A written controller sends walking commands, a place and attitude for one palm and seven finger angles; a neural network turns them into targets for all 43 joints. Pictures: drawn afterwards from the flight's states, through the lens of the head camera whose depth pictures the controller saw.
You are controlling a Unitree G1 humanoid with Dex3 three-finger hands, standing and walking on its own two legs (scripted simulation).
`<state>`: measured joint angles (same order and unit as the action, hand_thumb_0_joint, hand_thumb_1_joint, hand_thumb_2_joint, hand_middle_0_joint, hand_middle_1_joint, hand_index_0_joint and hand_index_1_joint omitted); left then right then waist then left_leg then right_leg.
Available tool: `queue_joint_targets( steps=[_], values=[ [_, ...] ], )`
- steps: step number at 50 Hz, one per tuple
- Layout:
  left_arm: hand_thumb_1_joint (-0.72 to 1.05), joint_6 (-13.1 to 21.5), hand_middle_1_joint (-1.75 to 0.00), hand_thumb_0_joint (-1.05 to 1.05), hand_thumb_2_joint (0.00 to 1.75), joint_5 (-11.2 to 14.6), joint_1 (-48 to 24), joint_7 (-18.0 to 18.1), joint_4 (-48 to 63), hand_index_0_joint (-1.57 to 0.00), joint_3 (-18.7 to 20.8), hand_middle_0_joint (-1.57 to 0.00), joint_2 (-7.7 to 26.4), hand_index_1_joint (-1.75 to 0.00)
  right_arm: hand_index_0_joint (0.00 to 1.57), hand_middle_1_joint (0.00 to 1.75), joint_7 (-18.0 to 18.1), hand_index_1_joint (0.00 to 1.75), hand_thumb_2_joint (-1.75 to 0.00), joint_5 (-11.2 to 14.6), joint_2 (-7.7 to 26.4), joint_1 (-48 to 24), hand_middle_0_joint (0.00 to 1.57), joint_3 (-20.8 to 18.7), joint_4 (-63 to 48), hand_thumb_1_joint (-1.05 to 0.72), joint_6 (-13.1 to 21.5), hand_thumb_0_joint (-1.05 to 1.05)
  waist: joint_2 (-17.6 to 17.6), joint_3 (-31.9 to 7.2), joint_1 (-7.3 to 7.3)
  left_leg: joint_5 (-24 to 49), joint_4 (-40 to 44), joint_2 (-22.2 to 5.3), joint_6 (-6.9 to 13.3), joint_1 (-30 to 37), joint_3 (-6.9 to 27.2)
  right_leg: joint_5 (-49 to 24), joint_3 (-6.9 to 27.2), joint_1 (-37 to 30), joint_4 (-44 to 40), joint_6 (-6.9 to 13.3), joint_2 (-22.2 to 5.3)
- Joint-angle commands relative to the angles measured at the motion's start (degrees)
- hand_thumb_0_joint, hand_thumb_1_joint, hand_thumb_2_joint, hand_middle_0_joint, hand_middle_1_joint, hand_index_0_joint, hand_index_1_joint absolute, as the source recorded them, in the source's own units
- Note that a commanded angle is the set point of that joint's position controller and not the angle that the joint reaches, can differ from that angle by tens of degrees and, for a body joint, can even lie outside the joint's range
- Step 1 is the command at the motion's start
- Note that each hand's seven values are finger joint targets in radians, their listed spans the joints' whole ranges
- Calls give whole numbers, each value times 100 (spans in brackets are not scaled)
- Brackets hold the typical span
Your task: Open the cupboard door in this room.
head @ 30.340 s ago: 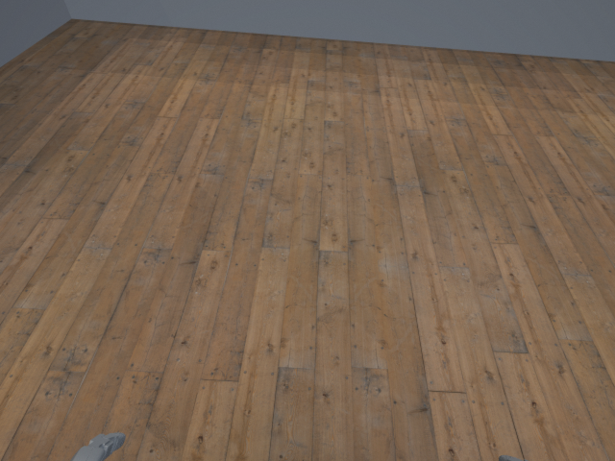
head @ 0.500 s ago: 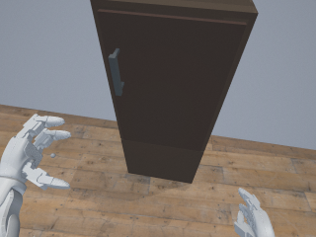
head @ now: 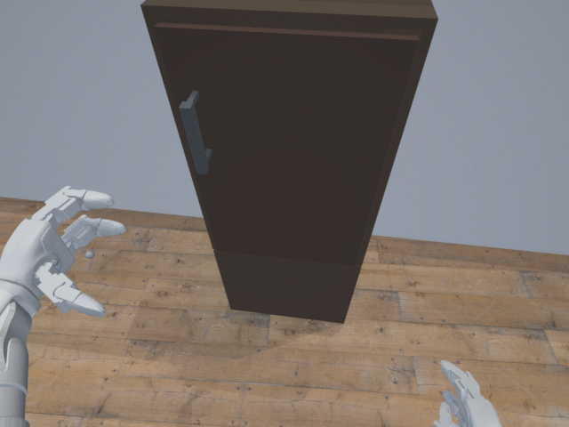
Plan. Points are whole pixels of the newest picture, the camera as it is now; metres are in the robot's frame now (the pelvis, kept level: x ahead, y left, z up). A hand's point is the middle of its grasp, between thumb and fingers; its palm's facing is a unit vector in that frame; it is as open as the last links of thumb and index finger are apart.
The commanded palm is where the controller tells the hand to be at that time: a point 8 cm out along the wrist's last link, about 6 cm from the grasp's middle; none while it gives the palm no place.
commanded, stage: raise the hand with hooked fingers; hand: left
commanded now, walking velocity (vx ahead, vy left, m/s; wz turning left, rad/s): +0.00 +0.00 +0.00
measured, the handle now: (198, 133) +0.57 +0.19 +0.10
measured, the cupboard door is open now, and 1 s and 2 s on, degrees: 0 0 0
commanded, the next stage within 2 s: move the hooked fingers beside the handle in 0.30 s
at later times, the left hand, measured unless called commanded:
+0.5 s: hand (89, 251) +0.29 +0.26 +0.12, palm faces -0.02 -1.00 -0.05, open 14.0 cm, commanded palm +0.27 +0.32 +0.12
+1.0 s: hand (115, 211) +0.37 +0.26 +0.11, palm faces -0.05 -1.00 -0.04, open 14.0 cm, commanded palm +0.34 +0.31 +0.11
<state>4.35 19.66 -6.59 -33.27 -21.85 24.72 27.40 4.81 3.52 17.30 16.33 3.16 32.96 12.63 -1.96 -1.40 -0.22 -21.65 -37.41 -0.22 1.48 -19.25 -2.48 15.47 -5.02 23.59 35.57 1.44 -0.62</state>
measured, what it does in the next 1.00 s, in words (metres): stands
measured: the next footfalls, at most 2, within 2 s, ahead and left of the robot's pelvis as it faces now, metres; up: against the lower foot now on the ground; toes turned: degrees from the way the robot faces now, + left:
none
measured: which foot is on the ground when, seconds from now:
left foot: down 0.00-1.00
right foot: down 0.00-1.00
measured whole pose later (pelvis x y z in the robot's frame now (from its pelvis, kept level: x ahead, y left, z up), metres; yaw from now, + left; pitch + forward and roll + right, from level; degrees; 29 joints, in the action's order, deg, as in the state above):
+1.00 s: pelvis +0.00 +0.00 +0.00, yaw +0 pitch +7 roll +0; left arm 9.6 15.8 -24.3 -31.5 -40.3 25.1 29.9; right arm 4.8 3.1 17.4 19.0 3.0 33.9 9.5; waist -0.6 -1.7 1.9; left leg -21.6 -38.8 -0.4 1.2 -24.0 -2.7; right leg 15.3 -4.7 28.4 37.0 1.8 -0.4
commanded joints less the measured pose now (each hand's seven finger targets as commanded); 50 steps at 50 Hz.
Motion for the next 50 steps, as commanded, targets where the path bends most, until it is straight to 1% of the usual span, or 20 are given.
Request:
queue_joint_targets(
  steps=[1, 3, 6, 9, 13, 17, 19, 24, 25, 28, 29, 32, 35, 38, 41, 42, 43, 44, 47, 50],
  values=[
    [-50, 653, -120, 0, 30, 254, -1252, 263, 1446, -30, 931, -30, 1685, -120, 20, 30, 50, 30, -90, -20, 690, -434, 20, -310, -935, -90, 362, 0, -106, -1400, -174, 1641, 585, 29, -18, 66, 374, -1046, 309, -1111, -350, 38, 68],
    [-50, 755, -120, 0, 30, 212, -1435, 374, 1717, -30, 1027, -30, 1850, -120, 20, 30, 57, 30, -90, -54, 682, -441, 20, -297, -924, -90, 376, 0, -514, -1465, -212, 1747, 596, 38, -32, 159, 347, -1136, 335, -1227, -333, 73, 67],
    [-50, 684, -120, 0, 30, 103, -1332, 388, 1503, -30, 700, -30, 1492, -120, 20, 30, 105, 30, -90, -17, 652, -365, 20, -302, -851, -90, 390, 0, -652, -1302, -105, 1771, 649, 17, -28, 268, 322, -1212, 288, -1057, -387, 43, 61],
    [-50, 508, -120, 0, 30, 91, -1384, 257, 1246, -30, 445, -30, 1310, -120, 20, 30, 148, 30, -90, 11, 697, -353, 20, -313, -798, -90, 361, 0, -364, -988, -6, 1558, 670, 15, -1, 168, 326, -1087, 295, -927, -463, 19, 64],
    [-50, 385, -120, 0, 30, 99, -1415, 168, 1023, -30, 519, -30, 1444, -120, 20, 30, 170, 30, -90, 14, 741, -378, 20, -305, -822, -90, 340, 0, -50, -963, -44, 1373, 642, 34, 9, 45, 347, -871, 336, -954, -489, 17, 59],
    [-50, 540, -120, 0, 30, 154, -1410, 188, 1244, -30, 688, -30, 1529, -120, 20, 30, 160, 30, -90, 5, 683, -429, 20, -305, -871, -90, 369, 0, -98, -1419, -88, 1594, 585, 51, 16, 149, 327, -1158, 363, -1181, -424, -1, 34],
    [-50, 596, -120, 0, 30, 203, -1416, 194, 1272, -30, 750, -30, 1579, -120, 20, 30, 133, 30, -90, -17, 662, -441, 20, -285, -876, -90, 367, 0, -63, -1411, -108, 1656, 566, 49, 13, 127, 312, -1278, 393, -1243, -408, 6, 50],
    [-50, 579, -120, 0, 30, 132, -2110, 179, 931, -30, 412, -30, 1407, -120, 20, 30, 194, 30, -90, 14, 688, -382, 20, -280, -734, -90, 317, 0, -221, -1030, 77, 1399, 575, 40, 3, 65, 294, -1045, 405, -905, -465, -9, 46],
    [-50, 551, -120, 0, 30, 91, -2090, 196, 678, -30, 626, -30, 1659, -120, 20, 30, 212, 30, -90, 12, 718, -324, 20, -297, -698, -90, 295, 0, -121, -1046, 57, 1307, 567, 43, 6, -12, 303, -915, 408, -898, -482, -16, 36],
    [-50, 538, -120, 0, 30, 11, -2581, 171, 476, -30, 479, -30, 1680, -120, 20, 30, 232, 30, -90, 0, 735, -301, 20, -277, -662, -90, 245, 0, -205, -1078, 118, 1272, 515, 48, 1, -70, 292, -864, 464, -872, -466, -1, 11],
    [-50, 585, -120, 0, 30, 0, -2681, 164, 470, -30, 537, -30, 1769, -120, 20, 30, 230, 30, -90, 9, 742, -275, 20, -292, -663, -90, 233, 0, -158, -1268, 114, 1329, 514, 51, 6, -68, 304, -925, 463, -979, -437, -12, 1],
    [-50, 721, -120, 0, 30, -40, -2838, 138, 468, -30, 474, -30, 1763, -120, 20, 30, 215, 30, -90, -7, 728, -254, 20, -288, -691, -90, 230, 0, -470, -1630, 90, 1540, 481, 61, -10, 74, 309, -1162, 428, -1036, -326, 16, 1],
    [-50, 740, -120, 0, 30, 15, -2726, 97, 6, -30, 650, -30, 1892, -120, 20, 30, 186, 30, -90, -18, 767, -141, 20, -295, -667, -90, 169, 0, -126, -1606, 57, 1683, 438, 51, -2, -107, 303, -1408, 423, -1118, -264, 15, 21],
    [-50, 711, -120, 0, 30, -9, -3038, 54, -280, -30, 387, -30, 1690, -120, 20, 30, 159, 30, -90, -11, 803, -98, 20, -295, -661, -90, 128, 0, -156, -1423, 93, 1611, 454, 46, -27, -174, 324, -1289, 383, -885, -230, 47, 33],
    [-50, 653, -120, 0, 30, -118, -3080, 100, -568, -30, 545, -30, 1953, -120, 20, 30, 124, 30, -90, -10, 852, 8, 20, -324, -662, -90, 57, 0, -162, -1489, 85, 1517, 460, 47, -22, -312, 311, -1187, 387, -816, -220, 34, 12],
    [-50, 657, -120, 0, 30, -154, -3252, 121, -640, -30, 452, -30, 1888, -120, 20, 30, 120, 30, -90, -10, 848, 35, 20, -326, -650, -90, 36, 0, -135, -1445, 149, 1464, 451, 46, -16, -337, 298, -1150, 393, -752, -230, 26, 7],
    [-50, 683, -120, 0, 30, -137, -3382, 137, -685, -30, 554, -30, 2026, -120, 20, 30, 106, 30, -90, -24, 871, 77, 20, -330, -648, -90, 7, 0, -2, -1457, 130, 1506, 416, 45, -9, -389, 305, -1195, 420, -819, -214, 40, 27],
    [-50, 728, -120, 0, 30, -165, -3448, 153, -672, -30, 666, -30, 2171, -120, 20, 30, 89, 30, -90, -24, 873, 111, 20, -341, -659, -90, -17, 0, -96, -1602, 113, 1507, 418, 48, -11, -411, 296, -1209, 436, -882, -195, 30, 19],
    [-50, 957, -120, 0, 30, -235, -3926, 210, -483, -30, 417, -30, 1980, -120, 20, 30, 84, 30, -90, -35, 837, 179, 20, -344, -664, -90, -38, 0, -371, -1881, 199, 1622, 409, 39, -27, -175, 331, -1255, 394, -794, -133, 47, 47],
    [-50, 1084, -120, 0, 30, -208, -4079, 242, -598, -30, 486, -30, 2053, -120, 20, 30, 78, 30, -90, -55, 850, 296, 20, -361, -591, -90, -75, 0, -407, -2004, 225, 1774, 364, 16, -32, -52, 347, -1378, 397, -761, -117, 48, 83]
  ],
)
